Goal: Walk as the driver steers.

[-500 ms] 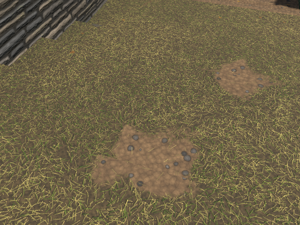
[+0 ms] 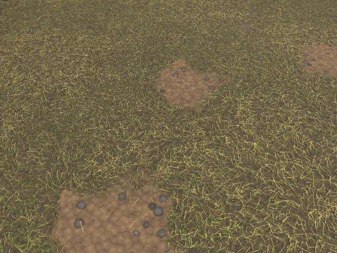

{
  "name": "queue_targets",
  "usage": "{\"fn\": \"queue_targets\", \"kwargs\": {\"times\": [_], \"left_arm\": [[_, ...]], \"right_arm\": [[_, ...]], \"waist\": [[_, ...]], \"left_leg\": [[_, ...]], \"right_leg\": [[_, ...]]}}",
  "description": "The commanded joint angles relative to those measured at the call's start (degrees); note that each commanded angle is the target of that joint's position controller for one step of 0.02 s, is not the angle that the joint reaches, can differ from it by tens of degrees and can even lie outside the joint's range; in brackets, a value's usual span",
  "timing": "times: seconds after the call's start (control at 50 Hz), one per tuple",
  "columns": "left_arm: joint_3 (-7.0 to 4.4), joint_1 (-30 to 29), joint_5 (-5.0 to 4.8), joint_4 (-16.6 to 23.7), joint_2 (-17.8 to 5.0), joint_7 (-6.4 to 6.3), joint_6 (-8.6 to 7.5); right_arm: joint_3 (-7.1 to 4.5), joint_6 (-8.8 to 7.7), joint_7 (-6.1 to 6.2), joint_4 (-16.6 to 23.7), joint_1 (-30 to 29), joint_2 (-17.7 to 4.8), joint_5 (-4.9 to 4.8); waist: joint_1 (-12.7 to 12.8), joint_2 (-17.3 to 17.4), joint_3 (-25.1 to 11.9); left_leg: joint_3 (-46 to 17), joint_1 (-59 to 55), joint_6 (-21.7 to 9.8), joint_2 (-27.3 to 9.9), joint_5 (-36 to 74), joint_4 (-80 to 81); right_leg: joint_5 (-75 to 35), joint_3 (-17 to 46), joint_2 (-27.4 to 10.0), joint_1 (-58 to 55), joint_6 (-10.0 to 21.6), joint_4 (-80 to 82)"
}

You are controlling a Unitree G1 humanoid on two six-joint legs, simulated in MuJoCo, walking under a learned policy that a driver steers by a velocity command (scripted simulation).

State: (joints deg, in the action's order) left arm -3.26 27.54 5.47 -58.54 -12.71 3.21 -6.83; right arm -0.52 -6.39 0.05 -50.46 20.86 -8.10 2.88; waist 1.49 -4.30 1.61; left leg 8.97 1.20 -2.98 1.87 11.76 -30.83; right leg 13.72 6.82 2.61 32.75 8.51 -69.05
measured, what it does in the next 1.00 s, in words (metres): goes down, turning right: right foot 0.06 m lower, then left foot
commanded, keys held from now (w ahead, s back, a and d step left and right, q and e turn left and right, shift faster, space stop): w+e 0.54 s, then w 0.46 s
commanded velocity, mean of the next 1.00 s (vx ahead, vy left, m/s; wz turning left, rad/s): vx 0.50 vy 0.00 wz -0.44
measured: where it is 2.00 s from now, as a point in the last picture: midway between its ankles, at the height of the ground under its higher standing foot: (198, 170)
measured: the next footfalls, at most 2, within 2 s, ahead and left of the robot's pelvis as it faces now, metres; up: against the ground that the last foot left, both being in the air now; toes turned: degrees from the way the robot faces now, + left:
right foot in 0.08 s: +0.25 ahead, -0.05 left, -0.06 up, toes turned +2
left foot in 0.32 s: +0.36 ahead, +0.23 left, -0.06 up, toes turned -12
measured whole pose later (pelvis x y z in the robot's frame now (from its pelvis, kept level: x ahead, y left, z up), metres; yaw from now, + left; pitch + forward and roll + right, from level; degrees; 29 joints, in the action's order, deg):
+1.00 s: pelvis +0.50 +0.02 -0.07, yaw -24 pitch -1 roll -2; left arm -2.6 19.4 0.8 -48.5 -14.4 1.1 -3.0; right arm -2.4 -1.9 -1.0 -50.0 17.5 -15.8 1.1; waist 0.1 2.0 0.5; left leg -1.9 26.2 -1.5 -1.7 -25.9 -68.5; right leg 21.9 -3.5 2.5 16.1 3.0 -39.1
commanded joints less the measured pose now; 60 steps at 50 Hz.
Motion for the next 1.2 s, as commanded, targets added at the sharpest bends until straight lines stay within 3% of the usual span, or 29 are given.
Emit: {"fn": "queue_targets", "kwargs": {"times": [0.02, 0.06, 0.08, 0.1, 0.12, 0.14, 0.18, 0.22, 0.28, 0.32, 0.36, 0.42, 0.48, 0.54, 0.62, 0.76, 0.82, 0.84, 0.86, 0.88, 0.9, 0.92, 0.94, 1.02, 1.08, 1.1, 1.14, 1.16, 1.2], "left_arm": [[1.69, -5.7, 3.51, 1.2, 7.4, -0.47, -3.26], [2.78, 13.3, -0.58, -3.8, 5.8, 0.57, -2.72], [0.54, 28.2, -1.07, -7.0, -2.7, -0.27, -2.47], [-0.64, 33.8, -3.29, -3.3, -10.0, -1.18, -1.10], [-1.70, 32.9, -3.39, -2.2, -14.4, -0.82, 0.17], [-2.85, 27.0, -4.00, -0.8, -16.4, -1.04, -0.24], [1.13, 7.5, -4.60, 4.3, -6.8, -0.73, -0.46], [2.95, -5.9, -2.78, 7.8, -6.0, -1.18, -0.18], [1.29, -24.9, -1.14, 12.3, -13.6, -0.37, -1.17], [1.91, -27.7, -0.60, 15.6, -10.9, 0.88, -1.50], [2.07, -21.2, -3.91, 17.6, -5.0, 0.76, -2.31], [3.76, -10.8, -1.08, 11.5, -1.8, -1.82, -0.45], [5.24, -14.2, -0.52, 13.9, 0.7, -0.32, 0.66], [3.37, -25.3, -2.15, 17.6, -5.0, 3.10, 0.26], [2.83, -28.3, -2.29, 20.0, -4.0, 4.42, 0.59], [1.52, -27.5, -1.25, 23.6, -5.4, 1.99, 1.41], [0.29, -21.7, -1.75, 24.3, -7.0, 1.28, 1.50], [0.16, -14.1, -4.71, 17.7, -5.1, -0.46, 3.48], [-1.93, -1.8, -2.56, 17.1, -10.9, -0.78, 0.34], [-2.73, 6.5, -1.70, 13.1, -14.0, -1.31, -0.18], [-1.75, 14.5, -0.34, 12.1, -11.2, -1.04, -1.20], [-3.22, 2.4, -6.89, 10.8, -15.2, -2.60, 2.12], [-1.71, -5.4, -7.18, 14.0, -11.0, -2.63, 3.24], [-0.90, -9.0, -3.36, 12.1, -9.4, -2.54, 2.52], [-1.36, -9.6, -5.37, 8.6, -9.8, -4.27, 0.39], [4.05, -10.7, 2.81, 11.7, 3.1, -3.72, -2.02], [4.41, -7.1, 2.59, 10.8, -0.3, -3.31, -2.07], [0.80, -8.1, -9.42, 9.6, -9.0, -5.50, -0.76], [0.79, -2.5, -9.01, 8.5, -10.6, -6.73, 0.52]], "right_arm": [[0.09, -1.14, 0.72, 5.8, -7.3, -1.3, -1.67], [-2.09, -0.60, -1.94, 9.9, -15.8, -8.1, 4.49], [-0.93, -2.60, -3.58, 13.9, -23.3, -4.8, 6.27], [1.85, -3.87, -4.93, 10.5, -12.4, 2.8, 3.39], [1.78, -3.79, -4.36, 9.6, -6.7, 0.2, 0.44], [0.62, -3.09, -3.18, 10.1, -8.6, -4.7, -2.61], [-0.60, -0.49, -0.21, 7.5, -8.4, -11.6, 1.65], [0.96, 0.85, 1.70, 6.6, -3.6, -10.9, 2.79], [1.89, 1.12, 0.34, 3.8, 5.8, -8.5, -2.62], [-0.33, -0.70, -1.31, 1.1, 15.7, -12.6, 0.03], [-2.96, -3.45, -2.80, 4.1, 17.2, -24.3, 2.51], [-0.52, -1.93, -3.29, 6.7, 0.1, -12.7, -1.80], [2.38, -2.09, 0.27, 8.2, -9.2, -5.0, -0.31], [2.20, -3.71, 2.98, 4.3, -1.7, -8.0, 0.80], [1.38, -1.80, -0.12, -0.2, 5.2, -12.4, 1.71], [0.62, -1.27, -0.52, -3.4, 8.0, -12.0, 2.64], [-1.28, -1.49, -1.59, -1.3, 0.7, -18.1, 2.49], [-3.20, 1.68, -0.64, -2.6, 2.8, -19.1, -4.05], [-1.65, -0.19, -3.75, -2.0, 5.0, -17.4, 4.84], [0.01, -0.66, -5.35, -2.0, 9.5, -7.4, 4.83], [0.37, -1.42, -6.51, 4.7, -1.7, -8.0, 0.78], [-3.25, 0.22, -2.21, 4.9, -4.5, -14.3, -4.96], [-3.27, 1.65, -0.68, 5.0, -4.4, -14.9, -4.12], [-4.65, 9.07, 0.06, 4.1, -1.2, -12.4, -1.93], [-4.63, 8.59, -1.61, 8.5, -11.2, -10.7, -1.02], [1.49, 4.91, -2.77, 5.1, -4.6, 1.1, 6.69], [-0.27, 3.42, -2.91, 6.4, -6.3, -5.7, 5.32], [-3.66, 3.42, -2.82, 9.8, -15.8, -13.0, -5.01], [-2.17, 2.96, -3.68, 12.3, -22.1, -11.0, -6.02]], "waist": [[-0.8, 4.5, 9.3], [10.9, -2.1, 0.9], [18.3, -0.9, -2.8], [20.7, -6.2, -21.4], [19.6, -2.6, -24.9], [18.7, -2.9, -14.1], [10.4, 1.0, -4.4], [1.4, 2.2, -0.5], [-11.0, 11.0, 0.2], [-14.8, 8.8, -0.4], [-11.4, 28.0, 0.9], [-2.0, 16.1, -1.2], [0.9, 8.3, -1.0], [-5.2, 7.7, -0.7], [-4.7, 7.7, -1.3], [-4.7, 9.9, 0.9], [0.7, 10.7, 0.0], [3.8, 7.5, -0.9], [5.3, 7.1, -7.9], [5.2, -9.1, -18.3], [11.5, -5.5, -15.4], [4.8, -7.3, -0.5], [1.6, 0.9, 2.4], [-3.7, 2.0, 3.6], [-4.5, 2.7, 3.4], [-2.0, 5.7, -2.7], [-1.5, 4.0, 0.9], [-2.3, 4.7, 1.6], [1.9, 4.2, 2.5]], "left_leg": [[2.7, 33.6, -0.3, 1.5, -27.3, 9.2], [2.9, 49.8, 2.1, 0.0, -32.3, -3.7], [-3.6, 60.1, 2.4, -4.9, -28.4, -12.5], [-8.7, 52.6, 8.1, -2.8, -49.3, -34.3], [-14.8, 54.8, 12.8, -2.2, -54.0, -48.5], [-18.3, 69.2, 13.2, -2.6, -55.0, -56.5], [-19.1, 61.0, 6.9, -4.4, -52.0, -51.2], [-20.6, 41.8, 6.5, -6.9, -57.3, -46.8], [-7.9, -4.7, 8.8, -6.3, -26.5, -19.9], [-6.9, -11.7, 6.7, -2.4, -30.0, -21.0], [-59.7, -7.0, -14.0, -22.7, -29.5, 7.0], [-51.4, 3.5, -13.3, -21.8, -60.1, 9.4], [-33.6, 16.3, -10.0, -17.3, -39.9, 15.0], [-17.7, 9.7, -7.7, -14.3, -19.0, 16.8], [-8.2, 6.3, -7.9, -13.2, 3.0, 14.5], [-10.9, -8.7, -9.8, -19.3, 5.6, 9.9], [-4.9, 6.3, -7.3, -16.8, 21.4, 3.4], [0.3, 4.3, -4.1, -13.2, 34.0, -11.4], [-2.7, 22.3, -3.3, -12.3, 16.6, -24.3], [-1.5, 38.6, 1.5, -1.2, -43.3, -49.7], [-13.4, 52.1, -0.9, 3.8, -48.8, -53.4], [-12.3, 55.0, 0.1, -2.6, -43.3, -51.0], [-14.6, 46.3, 0.8, -5.1, -38.9, -43.2], [-12.2, 30.5, 0.7, -4.4, -24.9, -34.7], [-14.0, 30.2, -0.3, -4.7, 1.2, -16.9], [-19.1, 29.8, 0.4, -8.9, 18.2, -14.9], [-13.3, 24.9, 1.3, -7.1, 20.2, -14.6], [-13.3, 25.9, -0.2, -4.1, 16.7, -9.4], [-13.0, 29.5, 0.0, -4.9, 13.2, -3.4]], "right_leg": [[-31.3, -12.8, 1.2, -28.2, -5.1, 40.6], [-46.7, -9.7, 1.5, -55.5, -6.5, 37.0], [-36.9, -2.6, -4.0, -65.6, -3.1, 26.7], [-47.1, 20.4, -21.0, -75.6, 16.4, 27.2], [-50.6, 38.4, -28.2, -75.7, 26.6, 27.9], [-17.4, 48.9, -28.1, -67.2, 24.5, 34.8], [23.7, 46.6, -17.9, -32.8, 15.4, 46.5], [22.9, 43.0, -17.0, 0.0, 15.9, 47.0], [33.2, 15.3, -1.6, 33.6, 3.9, 41.8], [27.3, 11.2, 3.8, 32.7, 1.7, 30.0], [20.4, 7.3, 13.9, 38.6, -4.0, -1.3], [3.1, 4.4, 1.4, 40.4, -5.2, -20.4], [-6.2, -1.0, -5.8, 24.7, -7.9, -12.7], [-15.6, -3.6, -7.6, 18.9, -9.5, 3.8], [-19.3, -9.1, -5.4, 10.6, -8.3, 15.8], [-9.1, -6.4, -5.6, 14.7, -6.3, 15.7], [-2.3, -13.1, -0.6, -12.5, -5.2, 19.7], [-2.6, -15.1, 2.9, -17.6, -2.2, 33.2], [-14.4, -13.7, 1.4, -46.1, 0.6, 25.8], [-26.6, 5.4, -12.1, -63.1, 14.4, 30.9], [-15.8, 22.7, -18.7, -61.6, 16.7, 42.0], [-31.6, 23.7, -22.5, -45.2, 13.3, 44.7], [-31.2, 20.0, -21.8, -32.8, 10.6, 45.4], [-9.4, 9.3, -17.3, -9.8, 9.5, 49.2], [12.5, 5.5, -13.0, -7.5, 3.4, 47.5], [10.4, 0.4, -12.4, -9.6, 1.6, 39.0], [16.5, -1.7, -10.2, -1.7, 2.6, 36.5], [10.1, 2.0, -11.0, -0.1, 4.1, 37.3], [11.3, 2.6, -12.3, -6.6, 3.1, 31.3]]}}
Keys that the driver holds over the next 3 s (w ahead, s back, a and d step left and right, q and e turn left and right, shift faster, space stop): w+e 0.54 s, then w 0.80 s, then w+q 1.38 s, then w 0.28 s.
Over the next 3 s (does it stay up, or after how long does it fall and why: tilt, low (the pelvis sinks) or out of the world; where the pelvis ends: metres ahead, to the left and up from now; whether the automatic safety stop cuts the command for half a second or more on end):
stays up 1.56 -0.07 -0.43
